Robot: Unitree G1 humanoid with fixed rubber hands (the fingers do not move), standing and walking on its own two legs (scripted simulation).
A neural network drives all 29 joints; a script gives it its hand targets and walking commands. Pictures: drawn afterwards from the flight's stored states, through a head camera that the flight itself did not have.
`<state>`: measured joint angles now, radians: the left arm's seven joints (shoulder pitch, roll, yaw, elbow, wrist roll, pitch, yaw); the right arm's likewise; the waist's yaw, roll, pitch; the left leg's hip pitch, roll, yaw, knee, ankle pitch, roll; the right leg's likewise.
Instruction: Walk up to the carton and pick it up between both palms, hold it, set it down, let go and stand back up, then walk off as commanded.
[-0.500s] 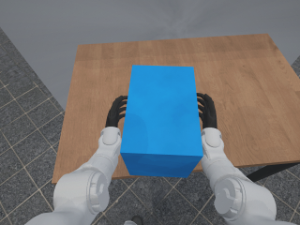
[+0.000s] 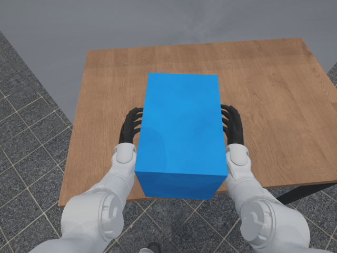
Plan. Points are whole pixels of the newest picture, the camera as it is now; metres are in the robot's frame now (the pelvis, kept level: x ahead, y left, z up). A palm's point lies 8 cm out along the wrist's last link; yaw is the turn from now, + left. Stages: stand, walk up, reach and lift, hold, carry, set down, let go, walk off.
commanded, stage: reach and lift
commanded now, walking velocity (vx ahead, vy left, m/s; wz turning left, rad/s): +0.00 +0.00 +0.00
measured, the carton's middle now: (180, 138) +0.41 +0.01 -0.03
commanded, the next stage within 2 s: none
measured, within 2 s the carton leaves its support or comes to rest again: leaves its support in 0.26 s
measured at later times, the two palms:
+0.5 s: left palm (123, 134) +0.39 +0.15 +0.03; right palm (236, 131) +0.40 -0.12 +0.05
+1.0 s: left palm (106, 121) +0.38 +0.17 +0.10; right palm (236, 115) +0.39 -0.10 +0.12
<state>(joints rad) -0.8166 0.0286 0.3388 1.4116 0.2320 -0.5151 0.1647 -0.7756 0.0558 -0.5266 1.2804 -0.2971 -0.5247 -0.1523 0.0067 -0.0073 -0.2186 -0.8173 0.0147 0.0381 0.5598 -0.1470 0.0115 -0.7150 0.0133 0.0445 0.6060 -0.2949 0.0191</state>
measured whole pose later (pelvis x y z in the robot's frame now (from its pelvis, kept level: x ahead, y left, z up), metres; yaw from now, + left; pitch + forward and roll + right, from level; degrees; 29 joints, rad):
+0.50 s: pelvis +0.00 +0.00 +0.00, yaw +0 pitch +21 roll -1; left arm -0.78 0.03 0.33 1.39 0.16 -0.52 0.15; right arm -0.78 0.05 -0.43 1.28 -0.30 -0.51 -0.19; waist 0.01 0.01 -0.27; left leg -0.77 0.02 0.04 0.56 -0.15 0.01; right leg -0.66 0.02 0.04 0.58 -0.28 0.02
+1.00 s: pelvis +0.00 +0.02 +0.02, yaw -1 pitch +7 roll -3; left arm -0.70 0.00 0.25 1.09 0.14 -0.10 0.15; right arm -0.76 0.05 -0.31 1.13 -0.15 -0.18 -0.18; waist 0.01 0.03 -0.19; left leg -0.46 0.04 0.04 0.53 -0.18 0.03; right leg -0.28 0.03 0.05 0.38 -0.23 0.02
